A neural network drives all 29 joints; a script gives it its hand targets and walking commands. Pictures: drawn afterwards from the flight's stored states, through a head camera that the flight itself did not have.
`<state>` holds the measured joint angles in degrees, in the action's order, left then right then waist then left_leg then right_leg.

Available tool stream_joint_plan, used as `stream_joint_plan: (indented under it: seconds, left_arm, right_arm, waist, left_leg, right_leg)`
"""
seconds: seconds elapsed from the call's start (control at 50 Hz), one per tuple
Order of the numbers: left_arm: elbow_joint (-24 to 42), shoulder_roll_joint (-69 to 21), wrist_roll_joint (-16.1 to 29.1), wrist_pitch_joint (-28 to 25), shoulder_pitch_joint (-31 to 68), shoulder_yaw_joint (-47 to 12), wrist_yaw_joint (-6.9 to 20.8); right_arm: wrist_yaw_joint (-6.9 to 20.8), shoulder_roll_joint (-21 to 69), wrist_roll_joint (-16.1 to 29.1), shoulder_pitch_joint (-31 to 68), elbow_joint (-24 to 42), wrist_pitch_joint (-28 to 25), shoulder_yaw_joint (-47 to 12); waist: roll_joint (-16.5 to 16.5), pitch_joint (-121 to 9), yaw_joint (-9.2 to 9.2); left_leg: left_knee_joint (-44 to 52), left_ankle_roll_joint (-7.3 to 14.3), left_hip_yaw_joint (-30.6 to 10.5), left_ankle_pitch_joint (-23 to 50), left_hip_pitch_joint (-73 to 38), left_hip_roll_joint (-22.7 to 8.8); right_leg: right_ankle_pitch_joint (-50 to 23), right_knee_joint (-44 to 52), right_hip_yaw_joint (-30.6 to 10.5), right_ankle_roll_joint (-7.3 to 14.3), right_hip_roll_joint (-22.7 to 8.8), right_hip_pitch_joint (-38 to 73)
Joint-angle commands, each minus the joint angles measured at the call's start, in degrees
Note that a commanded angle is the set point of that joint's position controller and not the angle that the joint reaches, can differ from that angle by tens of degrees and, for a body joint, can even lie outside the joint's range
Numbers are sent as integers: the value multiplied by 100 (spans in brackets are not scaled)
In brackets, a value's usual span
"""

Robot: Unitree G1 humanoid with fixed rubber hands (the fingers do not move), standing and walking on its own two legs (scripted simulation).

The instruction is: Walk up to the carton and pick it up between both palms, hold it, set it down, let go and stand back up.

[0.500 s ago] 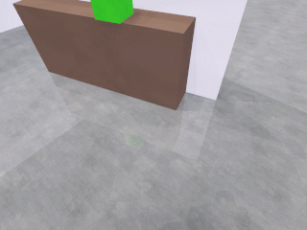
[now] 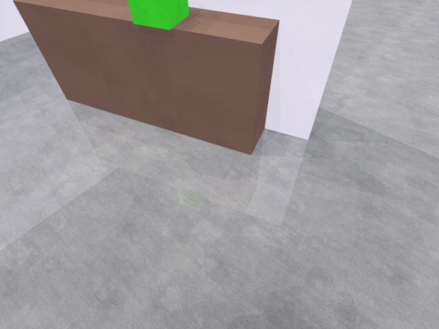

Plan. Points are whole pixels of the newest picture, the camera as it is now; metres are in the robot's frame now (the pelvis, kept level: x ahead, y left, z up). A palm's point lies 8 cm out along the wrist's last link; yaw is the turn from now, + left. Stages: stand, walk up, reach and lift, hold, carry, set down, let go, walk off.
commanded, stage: walk up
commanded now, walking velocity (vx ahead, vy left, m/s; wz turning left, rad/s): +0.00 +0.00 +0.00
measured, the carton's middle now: out of the picture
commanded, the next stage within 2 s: none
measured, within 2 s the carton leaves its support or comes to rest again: neither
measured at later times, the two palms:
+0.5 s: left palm out of the picture +0.13 +0.43 -0.16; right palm out of the picture +0.12 -0.14 -0.14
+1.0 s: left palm (102, 185) +0.49 +0.37 -0.11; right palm (277, 278) +0.26 -0.09 -0.15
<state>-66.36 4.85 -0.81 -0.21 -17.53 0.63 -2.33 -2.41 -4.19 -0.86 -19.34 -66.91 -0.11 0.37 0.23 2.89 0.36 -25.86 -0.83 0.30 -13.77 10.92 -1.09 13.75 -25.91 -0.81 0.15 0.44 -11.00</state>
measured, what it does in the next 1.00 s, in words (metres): walks ahead, turning right: left foot, then right foot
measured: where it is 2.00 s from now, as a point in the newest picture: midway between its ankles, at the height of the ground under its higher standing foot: (172, 214)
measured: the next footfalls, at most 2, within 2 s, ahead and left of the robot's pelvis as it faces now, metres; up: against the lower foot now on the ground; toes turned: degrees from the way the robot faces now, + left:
left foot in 0.40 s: +0.19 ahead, +0.26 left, +0.00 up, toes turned -1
right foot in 0.84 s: +0.37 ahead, +0.03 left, +0.00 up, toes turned -19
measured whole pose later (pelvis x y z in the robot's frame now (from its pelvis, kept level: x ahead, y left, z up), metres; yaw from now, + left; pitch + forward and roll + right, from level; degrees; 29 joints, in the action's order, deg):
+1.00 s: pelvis +0.32 +0.17 -0.02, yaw -17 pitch -3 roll -1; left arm -37.7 10.7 -2.2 -2.8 -17.1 1.2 -4.3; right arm 3.3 -17.1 -3.8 -21.7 -40.3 3.2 1.6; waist -4.0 7.4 3.0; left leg -75.5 -1.5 0.6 -22.2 29.0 -4.3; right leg 16.4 -39.0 2.2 1.5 0.8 -19.5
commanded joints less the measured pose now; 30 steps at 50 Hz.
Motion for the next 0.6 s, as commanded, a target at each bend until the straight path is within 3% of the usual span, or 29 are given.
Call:
stream_joint_plan:
  seconds: [0.0, 0.02, 0.04, 0.06, 0.08, 0.1, 0.12, 0.14, 0.16, 0.18, 0.2, 0.22, 0.26, 0.3, 0.32, 0.34, 0.36, 0.38, 0.4, 0.42, 0.44, 0.46, 0.48, 0.5, 0.52, 0.54, 0.56, 0.58]
  left_arm:
    - [126, 656, 8, -54, -300, 149, -9]
    - [102, 633, 47, -64, -439, 124, -8]
    - [464, 977, -178, -180, -1423, 364, -65]
    - [325, 1554, -188, -147, -1599, 541, -62]
    - [329, 1676, -252, -201, -1663, 578, -105]
    - [422, 1645, -309, -227, -1652, 577, -209]
    - [424, 1256, -303, -294, -1599, 482, -266]
    - [574, 1289, -293, -307, -1480, 509, -243]
    - [665, 1254, -319, -348, -1172, 485, -244]
    - [688, 1164, -319, -363, -1328, 481, -214]
    - [692, 1217, -327, -404, -1222, 520, -188]
    - [808, 1262, -345, -393, -1252, 533, -207]
    - [1142, 1776, -423, -390, -784, 710, -202]
    - [1317, 1879, -422, -411, -428, 737, -203]
    - [1484, 1923, -449, -431, -334, 742, -205]
    - [1578, 1905, -443, -400, -155, 755, -164]
    - [1731, 1997, -424, -371, 161, 753, -151]
    - [1819, 1712, -443, -347, 50, 695, -104]
    - [1937, 1400, -475, -365, -148, 627, -59]
    - [2245, 883, -272, -344, -441, 424, 12]
    - [2406, 1025, -107, -260, -984, 452, 53]
    - [2549, 1195, -180, -170, -565, 494, 60]
    - [2498, 1281, -226, -149, -653, 502, 99]
    - [2348, 1357, -282, -121, -508, 508, 130]
    - [2225, 1473, -263, -128, -904, 503, 189]
    - [2183, 1427, -231, -134, -1001, 504, 267]
    - [2295, 1388, -152, -142, -888, 455, 324]
    - [2526, 1303, -81, -153, -682, 422, 362]
  right_arm:
    - [-31, -661, -21, -458, 83, -78, 139]
    - [-14, -637, -30, -657, 6, -83, 100]
    - [72, -1653, -289, -265, 557, -140, 460]
    - [119, -1540, -323, 113, 807, -102, 502]
    - [182, -1263, -422, 373, 1112, -87, 402]
    - [225, -1009, -411, 546, 1311, -79, 325]
    - [271, -1030, -434, 712, 1355, -104, 353]
    - [320, -975, -379, 770, 1512, -88, 424]
    - [347, -1014, -354, 549, 1563, -87, 435]
    - [398, -1040, -364, 504, 1547, -71, 489]
    - [431, -1126, -375, 440, 1639, -34, 497]
    - [479, -1142, -365, 553, 1786, -8, 473]
    - [546, -1397, -253, 584, 2087, 101, 470]
    - [536, -1385, -226, 495, 2209, 138, 455]
    - [494, -1441, -200, 293, 2310, 117, 465]
    - [513, -1449, -147, -9, 2233, 92, 445]
    - [474, -1505, -115, -660, 2069, 41, 509]
    - [428, -1734, -143, -1523, 1766, -33, 575]
    - [344, -2271, -176, -2432, 1583, -129, 751]
    - [292, -2676, -269, -2403, 1686, -226, 716]
    - [284, -3149, -173, -984, 2007, -174, 731]
    - [304, -2897, -73, -340, 2236, -183, 587]
    - [276, -2571, -117, 136, 2336, -180, 532]
    - [247, -2268, -170, 199, 2271, -183, 445]
    - [232, -2200, -173, 202, 2242, -256, 446]
    - [240, -2091, -212, 88, 2167, -287, 428]
    - [261, -2019, -255, -117, 2093, -340, 427]
    - [281, -1928, -332, -200, 2104, -330, 426]
  waist:
    - [-84, 208, 2]
    - [-186, 155, -22]
    - [-426, -450, -257]
    - [424, 334, -427]
    - [961, 566, -512]
    - [774, 1013, -488]
    - [359, 1069, -405]
    - [501, 927, -247]
    - [667, 936, -61]
    - [681, 456, -71]
    - [808, 361, -16]
    - [788, 268, 14]
    - [1235, 360, 140]
    - [1227, 571, 325]
    - [1241, 592, 444]
    - [1203, 384, 587]
    - [945, 333, 1010]
    - [36, 16, 1321]
    - [-1344, -667, 1677]
    - [-2774, -281, 1422]
    - [-2751, 104, 474]
    - [-1968, 1198, 203]
    - [-1183, 1450, -8]
    - [-707, 1697, 29]
    - [-248, 1244, -28]
    - [-197, 1033, -49]
    - [-274, 1064, -61]
    - [-506, 882, -2]
  left_leg:
    - [515, 241, -333, 480, 191, -411]
    - [547, 231, -365, 537, 266, -332]
    - [-393, 345, -131, -2322, 291, -257]
    - [-1239, 231, 55, -2718, 1566, 17]
    - [-2435, 92, 381, -2370, 2817, 74]
    - [-2920, 68, -172, -1807, 3421, -381]
    - [-2892, 64, -325, -1330, 3583, -397]
    - [-3239, 48, -305, -1092, 3441, -405]
    - [-3177, -22, -286, -765, 3426, -344]
    - [-3380, -26, -182, -566, 3109, -275]
    - [-3413, -96, -187, -416, 2939, -307]
    - [-3334, -98, -233, -376, 2851, -272]
    - [-3105, -230, -317, -592, 2384, -495]
    - [-2688, -143, -204, -776, 1646, -477]
    - [-2208, -94, -310, -886, 1387, -646]
    - [-1952, -81, 26, -916, 255, -529]
    - [-1419, -36, 449, -649, -608, -307]
    - [-949, -43, 484, -481, -1809, -166]
    - [-912, -155, -170, -1180, -2710, -496]
    - [553, 135, -2437, -3133, -1804, -1609]
    - [2445, 895, -4604, -5569, -254, -2485]
    - [3045, 894, -5065, -6464, 1032, -2659]
    - [2671, 925, -4320, -5665, 1149, -2521]
    - [2086, 914, -2932, -4267, 1083, -2260]
    - [1802, 784, -2045, -2975, 1031, -1887]
    - [1671, 686, -1418, -2445, 1021, -1590]
    - [1595, 716, -1059, -1757, 1053, -1517]
    - [1461, 888, -748, -1464, 626, -1344]
  right_leg:
    - [-502, 627, -447, 233, -457, -65]
    - [-539, 529, -380, 233, -467, 100]
    - [2600, 477, -1473, 657, -752, -191]
    - [4181, 1111, -2533, 1155, -1277, -130]
    - [4653, 1649, -3593, 1658, -2075, 462]
    - [4161, 1552, -3916, 1765, -2350, 595]
    - [3429, 1539, -3696, 1624, -2151, 648]
    - [3395, 1569, -3549, 1503, -2047, 443]
    - [2577, 1456, -3012, 1304, -1737, 434]
    - [2071, 1340, -2529, 1148, -1486, 518]
    - [1838, 1195, -2142, 1128, -1254, 378]
    - [1967, 1167, -2214, 1139, -1183, 260]
    - [2490, 1212, -2199, 1189, -1218, -517]
    - [2543, 1281, -2186, 1131, -1274, -1101]
    - [2394, 1081, -2068, 1103, -1328, -1132]
    - [2498, 771, -1675, 1056, -1133, -1751]
    - [2661, 220, -1464, 965, -930, -2187]
    - [2868, -1240, -1059, 802, -498, -2716]
    - [2512, -3445, -618, 563, 103, -3219]
    - [2728, -4895, -733, 446, 551, -3797]
    - [2382, -5419, -792, 390, 111, -3681]
    - [1777, -5852, -824, 262, -260, -3589]
    - [1174, -5614, -802, 192, -425, -3467]
    - [782, -5270, -673, 101, -603, -3375]
    - [435, -4884, -683, 113, -536, -2710]
    - [188, -4730, -543, 111, -420, -2443]
    - [98, -4510, -420, 107, -425, -2326]
    - [299, -3912, -256, 100, -382, -2388]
